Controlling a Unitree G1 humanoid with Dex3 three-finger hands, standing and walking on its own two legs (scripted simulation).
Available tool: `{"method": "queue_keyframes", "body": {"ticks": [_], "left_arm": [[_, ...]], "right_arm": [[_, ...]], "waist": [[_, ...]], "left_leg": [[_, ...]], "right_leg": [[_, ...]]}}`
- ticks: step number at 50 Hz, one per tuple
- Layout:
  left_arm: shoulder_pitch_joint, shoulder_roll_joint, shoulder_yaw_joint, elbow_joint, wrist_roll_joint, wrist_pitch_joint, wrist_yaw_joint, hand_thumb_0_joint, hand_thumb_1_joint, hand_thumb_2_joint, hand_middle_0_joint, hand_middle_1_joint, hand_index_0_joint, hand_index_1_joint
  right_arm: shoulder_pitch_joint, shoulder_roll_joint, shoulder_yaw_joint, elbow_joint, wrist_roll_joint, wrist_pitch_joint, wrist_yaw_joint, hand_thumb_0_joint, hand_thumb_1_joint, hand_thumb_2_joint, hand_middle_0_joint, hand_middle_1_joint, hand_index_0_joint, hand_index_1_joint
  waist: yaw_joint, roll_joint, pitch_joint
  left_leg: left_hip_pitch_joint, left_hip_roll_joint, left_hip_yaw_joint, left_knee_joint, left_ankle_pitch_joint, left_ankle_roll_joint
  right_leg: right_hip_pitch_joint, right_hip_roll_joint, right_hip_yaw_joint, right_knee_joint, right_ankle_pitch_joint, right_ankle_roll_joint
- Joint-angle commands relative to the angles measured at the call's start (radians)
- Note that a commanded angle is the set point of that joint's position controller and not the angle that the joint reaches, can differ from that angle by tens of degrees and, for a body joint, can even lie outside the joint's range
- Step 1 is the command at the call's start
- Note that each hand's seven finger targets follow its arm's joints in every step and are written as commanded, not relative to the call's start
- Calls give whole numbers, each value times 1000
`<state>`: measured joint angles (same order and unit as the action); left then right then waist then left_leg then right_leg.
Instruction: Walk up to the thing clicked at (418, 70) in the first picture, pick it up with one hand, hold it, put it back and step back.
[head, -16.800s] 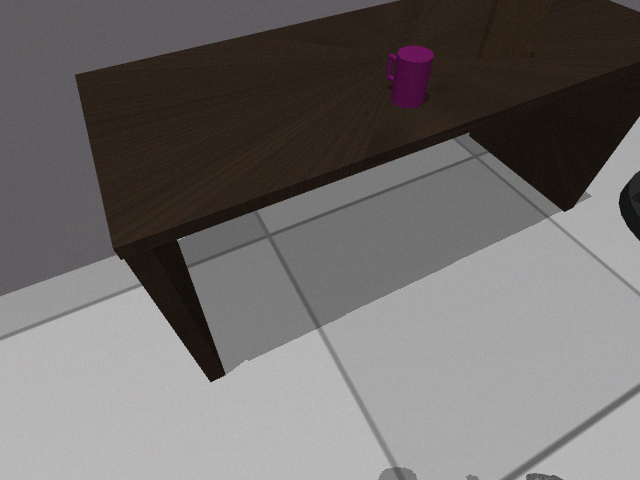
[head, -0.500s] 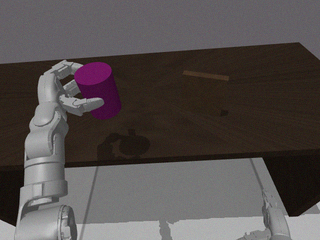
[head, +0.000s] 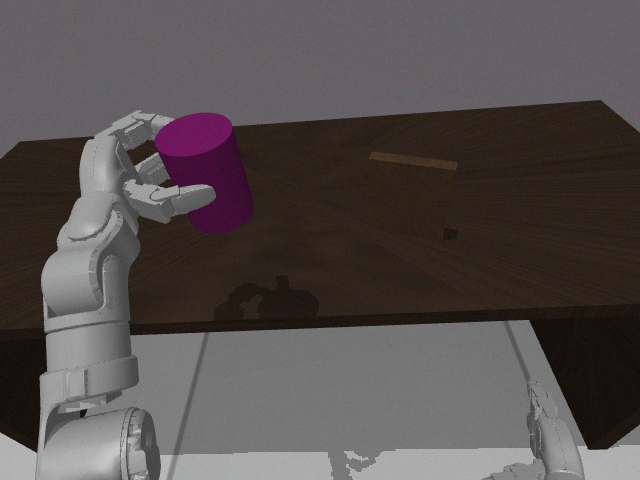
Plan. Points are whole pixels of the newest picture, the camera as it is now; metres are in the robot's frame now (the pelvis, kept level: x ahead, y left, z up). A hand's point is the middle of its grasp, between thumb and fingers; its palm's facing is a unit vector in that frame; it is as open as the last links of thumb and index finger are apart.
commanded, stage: lift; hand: left
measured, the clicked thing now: (208, 166) +0.39 +0.14 +0.24
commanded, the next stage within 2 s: hold in 0.22 s
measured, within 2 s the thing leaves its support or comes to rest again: neither
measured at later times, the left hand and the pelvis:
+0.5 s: hand (156, 157) +0.35 +0.18 +0.28, palm faces +0.15 -0.99 +0.02, open 10.8 cm; pelvis +0.00 +0.00 +0.00, yaw +0 degrees
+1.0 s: hand (148, 143) +0.35 +0.18 +0.29, palm faces +0.15 -0.99 +0.02, open 10.8 cm; pelvis +0.00 +0.00 +0.00, yaw +0 degrees
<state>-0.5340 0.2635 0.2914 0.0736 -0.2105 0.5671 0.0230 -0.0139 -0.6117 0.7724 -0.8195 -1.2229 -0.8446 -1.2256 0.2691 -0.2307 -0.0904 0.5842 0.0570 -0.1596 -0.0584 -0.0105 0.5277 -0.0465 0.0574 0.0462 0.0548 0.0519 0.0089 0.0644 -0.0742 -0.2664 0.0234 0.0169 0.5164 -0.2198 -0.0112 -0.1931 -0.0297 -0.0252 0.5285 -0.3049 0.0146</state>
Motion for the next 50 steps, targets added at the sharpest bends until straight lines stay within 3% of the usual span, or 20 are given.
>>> {"method": "queue_keyframes", "body": {"ticks": [1,7,8,11,13,19,20,23,27,29,36,37,43,44,50], "left_arm": [[-461,197,46,-228,-18,-49,5,0,-29,1263,-1248,-1414,-1286,-1412],[-460,213,53,-265,-21,-25,2,0,-41,1264,-1260,-1428,-1300,-1424],[-455,194,45,-250,-23,-16,1,0,-59,1250,-1256,-1417,-1293,-1416],[-474,217,60,-281,-24,-5,3,0,-73,1252,-1260,-1425,-1299,-1421],[-477,210,51,-281,-24,7,4,0,-90,1246,-1252,-1416,-1288,-1416],[-489,208,44,-296,-28,28,-1,0,-102,1229,-1279,-1424,-1304,-1432],[-484,221,61,-284,-31,33,-2,0,-93,1236,-1274,-1424,-1299,-1433],[-505,211,44,-306,-34,49,-3,0,-104,1224,-1275,-1421,-1302,-1428],[-498,229,71,-305,-43,65,0,0,-116,1225,-1276,-1428,-1305,-1433],[-501,213,52,-300,-39,76,-1,0,-109,1218,-1274,-1419,-1301,-1425],[-528,240,70,-362,-46,99,3,0,-133,1233,-1280,-1437,-1306,-1445],[-492,215,63,-308,-47,111,-1,0,-130,1219,-1266,-1419,-1293,-1426],[-533,227,65,-331,-46,137,5,0,-128,1220,-1269,-1424,-1297,-1429],[-517,243,85,-317,-52,141,7,0,-136,1229,-1264,-1428,-1292,-1434],[-514,217,62,-298,-52,147,1,0,-124,1229,-1269,-1428,-1295,-1435]], "right_arm": [[-125,-115,-38,-150,3,-73,-3,0,539,-47,49,50,50,50],[-140,-118,-41,-145,5,-84,2,0,540,-47,49,50,50,50],[-139,-126,-46,-144,3,-87,1,0,538,-48,49,50,50,50],[-157,-124,-43,-143,4,-90,3,0,535,-49,49,50,50,50],[-151,-119,-37,-143,5,-92,4,0,534,-50,49,50,50,50],[-159,-126,-45,-121,8,-102,7,0,529,-53,49,50,50,50],[-147,-125,-44,-101,9,-99,8,0,531,-52,49,50,50,50],[-166,-136,-53,-112,12,-107,8,0,529,-52,49,50,50,50],[-162,-130,-47,-92,12,-109,13,0,530,-52,49,50,50,50],[-163,-123,-42,-94,13,-109,15,0,531,-52,49,50,50,50],[-173,-144,-63,-79,18,-116,15,0,526,-54,49,50,50,50],[-173,-136,-55,-81,16,-116,15,0,526,-54,49,50,50,50],[-175,-130,-48,-84,18,-112,21,0,526,-54,49,50,50,50],[-181,-134,-51,-88,21,-111,22,0,525,-54,49,50,50,50],[-156,-133,-53,-76,23,-110,30,0,527,-54,49,50,50,50]], "waist": [[2,-57,-178],[11,-57,-170],[1,-73,-184],[15,-61,-201],[8,-82,-199],[12,-55,-185],[13,-54,-170],[11,-47,-168],[21,-55,-177],[20,-48,-180],[25,-52,-186],[23,-72,-190],[26,-75,-214],[31,-94,-194],[23,-76,-175]], "left_leg": [[169,-21,11,-52,127,26],[159,-23,12,-52,111,24],[171,-22,11,-49,120,27],[169,-27,13,-45,143,27],[175,-27,13,-40,153,30],[174,-21,5,-54,120,23],[165,-19,4,-56,112,23],[163,-21,6,-62,82,21],[158,-22,5,-55,95,23],[162,-21,5,-54,105,21],[164,-22,3,-50,112,20],[165,-24,5,-43,125,25],[168,-29,7,-29,175,28],[160,-30,9,-25,168,29],[154,-23,3,-39,137,23]], "right_leg": [[-59,23,-27,-107,174,-10],[-60,26,-28,-114,151,-10],[-59,27,-26,-113,162,-8],[-45,22,-22,-111,186,-7],[-45,22,-22,-108,199,-4],[-60,30,-30,-104,157,-14],[-68,31,-32,-108,150,-14],[-78,31,-32,-115,121,-16],[-66,31,-32,-110,132,-14],[-65,31,-32,-107,141,-15],[-75,32,-31,-102,139,-16],[-63,30,-30,-102,155,-12],[-50,24,-26,-92,211,-7],[-53,24,-26,-93,205,-4],[-74,29,-32,-88,169,-13]]}}
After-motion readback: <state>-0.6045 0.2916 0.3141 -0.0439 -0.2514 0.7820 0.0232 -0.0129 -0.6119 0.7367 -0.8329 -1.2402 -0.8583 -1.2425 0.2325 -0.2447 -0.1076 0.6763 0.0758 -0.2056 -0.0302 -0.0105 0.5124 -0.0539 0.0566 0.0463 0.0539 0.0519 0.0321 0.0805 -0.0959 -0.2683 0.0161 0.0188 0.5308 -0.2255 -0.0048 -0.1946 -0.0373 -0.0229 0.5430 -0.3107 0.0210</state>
